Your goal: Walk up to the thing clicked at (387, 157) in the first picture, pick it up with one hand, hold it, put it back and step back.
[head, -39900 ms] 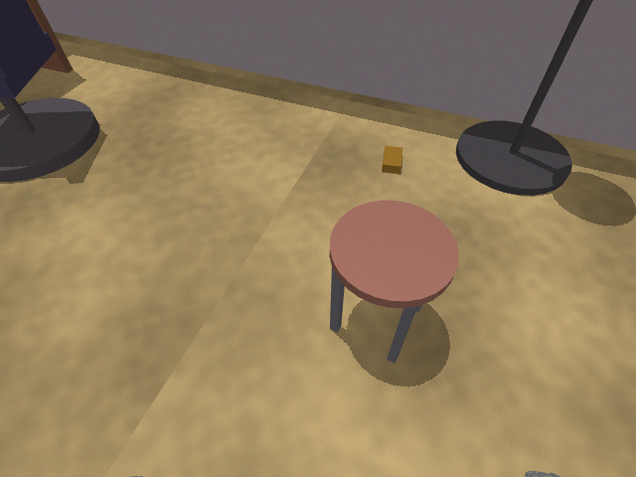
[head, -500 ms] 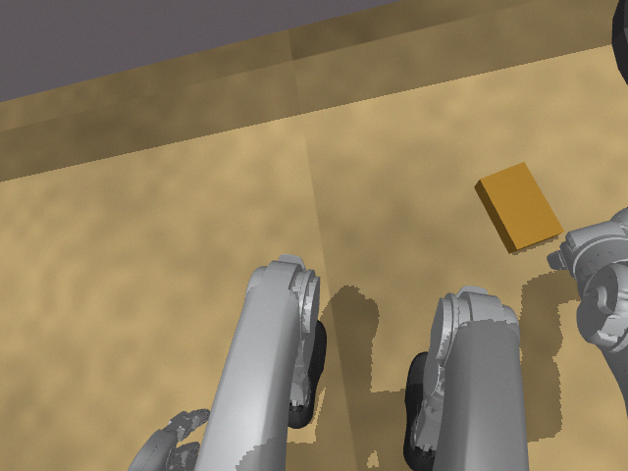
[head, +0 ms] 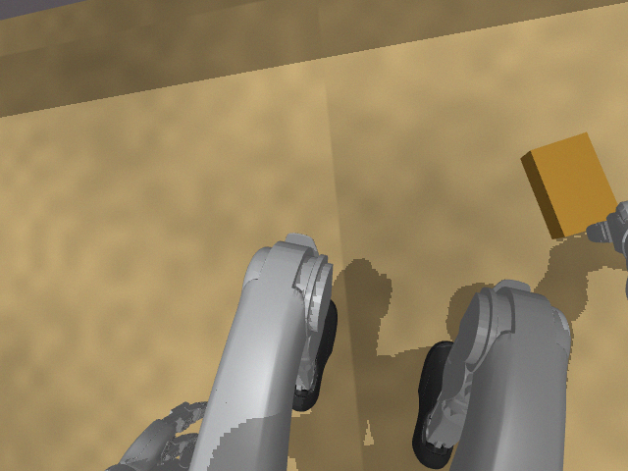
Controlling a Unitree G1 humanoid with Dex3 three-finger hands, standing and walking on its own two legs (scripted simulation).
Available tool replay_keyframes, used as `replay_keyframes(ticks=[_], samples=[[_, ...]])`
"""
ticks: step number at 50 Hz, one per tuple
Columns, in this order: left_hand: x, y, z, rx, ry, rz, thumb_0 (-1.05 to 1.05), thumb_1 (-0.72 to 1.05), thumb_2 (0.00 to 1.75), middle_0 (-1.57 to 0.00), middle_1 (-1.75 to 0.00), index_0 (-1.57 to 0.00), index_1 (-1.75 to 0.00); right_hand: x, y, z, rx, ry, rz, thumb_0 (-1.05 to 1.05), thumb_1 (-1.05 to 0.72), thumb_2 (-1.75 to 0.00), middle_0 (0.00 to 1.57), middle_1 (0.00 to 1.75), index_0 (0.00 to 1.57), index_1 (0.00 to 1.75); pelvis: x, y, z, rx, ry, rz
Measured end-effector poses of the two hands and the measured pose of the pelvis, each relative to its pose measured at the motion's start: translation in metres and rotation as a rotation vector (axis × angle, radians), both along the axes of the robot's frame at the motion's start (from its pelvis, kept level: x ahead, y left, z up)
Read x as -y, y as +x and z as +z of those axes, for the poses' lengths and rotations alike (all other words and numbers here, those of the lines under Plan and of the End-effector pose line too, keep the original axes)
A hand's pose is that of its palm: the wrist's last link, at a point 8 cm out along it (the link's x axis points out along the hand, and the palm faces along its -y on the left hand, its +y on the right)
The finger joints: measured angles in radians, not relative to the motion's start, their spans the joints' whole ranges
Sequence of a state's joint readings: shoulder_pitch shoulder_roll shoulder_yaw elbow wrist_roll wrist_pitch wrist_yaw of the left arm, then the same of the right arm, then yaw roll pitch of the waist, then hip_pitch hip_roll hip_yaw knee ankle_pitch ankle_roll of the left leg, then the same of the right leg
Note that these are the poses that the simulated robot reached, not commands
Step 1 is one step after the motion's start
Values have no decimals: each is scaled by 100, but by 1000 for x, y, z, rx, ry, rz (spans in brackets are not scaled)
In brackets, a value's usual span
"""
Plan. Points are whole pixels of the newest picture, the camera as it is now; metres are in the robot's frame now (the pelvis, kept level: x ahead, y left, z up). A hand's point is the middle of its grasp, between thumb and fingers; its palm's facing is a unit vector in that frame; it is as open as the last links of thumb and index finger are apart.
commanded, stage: rise first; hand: right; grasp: from above
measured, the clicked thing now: (568, 187) +0.50 -0.28 -0.32
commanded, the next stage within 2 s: none
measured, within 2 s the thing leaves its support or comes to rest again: neither
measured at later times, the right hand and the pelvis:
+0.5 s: hand out of the picture +0.46 -0.30 -0.19, palm faces -0.15 +0.42 -0.90, open 13.7 cm; pelvis +0.00 -0.01 -0.01, yaw +3 degrees
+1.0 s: hand out of the picture +0.46 -0.30 -0.20, palm faces -0.15 +0.41 -0.90, open 13.6 cm; pelvis +0.00 -0.01 -0.01, yaw +4 degrees
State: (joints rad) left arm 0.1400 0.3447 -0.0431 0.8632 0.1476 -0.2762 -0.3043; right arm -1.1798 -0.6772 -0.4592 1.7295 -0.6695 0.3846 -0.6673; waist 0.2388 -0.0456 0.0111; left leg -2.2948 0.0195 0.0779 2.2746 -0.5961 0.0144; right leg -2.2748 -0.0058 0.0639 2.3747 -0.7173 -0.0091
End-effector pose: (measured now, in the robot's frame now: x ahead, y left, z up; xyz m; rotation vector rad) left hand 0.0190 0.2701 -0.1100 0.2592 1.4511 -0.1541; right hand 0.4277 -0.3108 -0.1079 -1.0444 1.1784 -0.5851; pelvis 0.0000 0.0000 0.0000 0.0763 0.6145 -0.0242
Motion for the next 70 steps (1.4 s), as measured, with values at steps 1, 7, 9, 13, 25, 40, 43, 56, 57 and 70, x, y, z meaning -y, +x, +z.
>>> replay_keyframes(ticks=[1,7,9,13,25,40,43,56,57,70], samples=[[0,0,0,0,2,-7,0,92,91,-20,-30,-20,-30,1,-1,-2,-2,-1,2,0,47,-94,9,111,13,107,0,-1,-1,3,1,0],[0,-4,2,-12,22,-26,0,91,90,-20,-30,-20,-30,4,1,-13,14,-9,10,0,48,-95,9,108,12,105,2,-2,-7,12,17,1],[1,-7,4,-23,27,-27,0,91,90,-20,-30,-20,-30,4,4,-16,17,-9,17,0,48,-95,10,108,12,105,3,-2,-8,12,24,2],[5,-14,9,-46,32,-19,0,91,90,-20,-30,-20,-30,2,13,-21,31,1,22,0,49,-95,10,107,13,104,6,-1,-9,10,35,4],[16,-34,18,-107,-5,2,0,91,90,-20,-30,-20,-30,-6,28,-27,16,-9,59,0,47,-94,12,104,14,102,8,3,-8,6,51,8],[11,-41,23,-127,-9,-28,0,91,90,-20,-30,-20,-30,-7,31,-38,22,-20,69,0,46,-93,16,99,16,99,6,-1,-13,22,61,15],[10,-41,24,-128,-5,-29,0,91,90,-20,-30,-20,-30,-6,33,-39,31,-18,64,0,45,-92,17,98,17,98,6,-1,-13,22,63,16],[16,-38,27,-118,-12,-48,0,91,90,-20,-30,-20,-30,-3,37,-42,21,-13,61,0,43,-90,18,96,18,96,8,-1,-12,26,75,21],[16,-38,28,-118,-12,-48,0,91,90,-20,-30,-20,-30,-3,38,-43,21,-12,59,0,43,-90,18,96,19,95,8,-1,-12,26,77,21],[21,-39,36,-124,-1,-38,0,92,90,-20,-30,-20,-30,6,45,-39,38,-23,57,0,43,-90,19,96,19,95,11,0,-11,21,91,22]])
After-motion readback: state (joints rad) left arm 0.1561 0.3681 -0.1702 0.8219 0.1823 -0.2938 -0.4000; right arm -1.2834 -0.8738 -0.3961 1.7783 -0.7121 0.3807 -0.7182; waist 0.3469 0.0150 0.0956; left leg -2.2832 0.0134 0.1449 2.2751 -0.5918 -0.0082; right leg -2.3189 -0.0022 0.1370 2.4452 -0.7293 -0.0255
